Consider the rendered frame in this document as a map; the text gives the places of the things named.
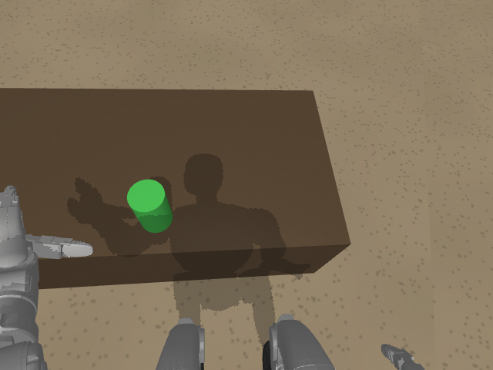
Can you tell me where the right robot hand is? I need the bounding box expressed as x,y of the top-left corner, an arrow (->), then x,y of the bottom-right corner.
381,344 -> 425,370

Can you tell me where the can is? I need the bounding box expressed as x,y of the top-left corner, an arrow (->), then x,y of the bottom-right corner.
127,180 -> 173,233

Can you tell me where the left robot hand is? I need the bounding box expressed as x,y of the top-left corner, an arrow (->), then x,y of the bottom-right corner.
0,185 -> 93,259

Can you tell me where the left robot arm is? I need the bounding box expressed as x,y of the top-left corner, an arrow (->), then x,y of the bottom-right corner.
0,239 -> 48,370

